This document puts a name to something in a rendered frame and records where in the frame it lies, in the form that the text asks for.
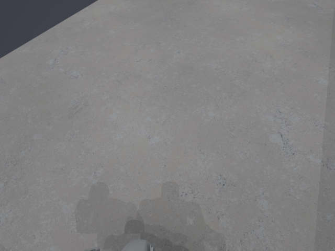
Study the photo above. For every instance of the left robot thigh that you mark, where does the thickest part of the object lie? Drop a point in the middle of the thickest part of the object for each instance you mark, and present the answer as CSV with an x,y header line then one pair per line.
x,y
138,245

